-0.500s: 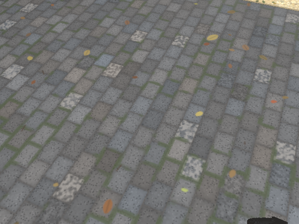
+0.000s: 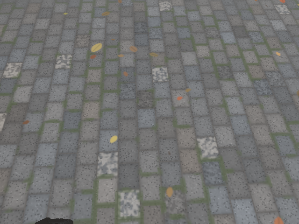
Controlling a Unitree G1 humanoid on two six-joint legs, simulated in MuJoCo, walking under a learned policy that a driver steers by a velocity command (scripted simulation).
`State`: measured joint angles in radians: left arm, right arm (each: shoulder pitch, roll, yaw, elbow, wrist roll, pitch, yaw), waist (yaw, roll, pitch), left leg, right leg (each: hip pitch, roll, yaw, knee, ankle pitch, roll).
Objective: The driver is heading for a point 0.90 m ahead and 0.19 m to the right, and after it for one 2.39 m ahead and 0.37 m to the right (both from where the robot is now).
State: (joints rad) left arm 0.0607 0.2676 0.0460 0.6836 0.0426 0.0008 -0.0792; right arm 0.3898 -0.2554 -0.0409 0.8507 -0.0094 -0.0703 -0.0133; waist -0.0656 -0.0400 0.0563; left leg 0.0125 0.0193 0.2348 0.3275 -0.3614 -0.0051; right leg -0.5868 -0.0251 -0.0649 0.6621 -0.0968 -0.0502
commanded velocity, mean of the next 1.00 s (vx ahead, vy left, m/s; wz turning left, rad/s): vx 0.35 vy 0.00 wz -0.43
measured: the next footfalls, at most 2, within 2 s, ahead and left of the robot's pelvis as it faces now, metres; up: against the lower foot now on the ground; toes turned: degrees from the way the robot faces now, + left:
right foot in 0.06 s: +0.18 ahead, -0.08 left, +0.00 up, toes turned -4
left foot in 0.60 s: +0.27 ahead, +0.09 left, +0.00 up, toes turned -24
